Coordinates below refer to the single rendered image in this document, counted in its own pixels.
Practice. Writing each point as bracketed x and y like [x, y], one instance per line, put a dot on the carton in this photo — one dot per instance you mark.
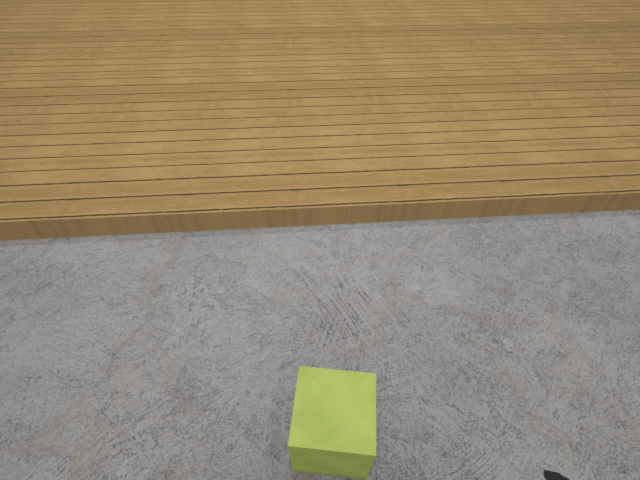
[333, 426]

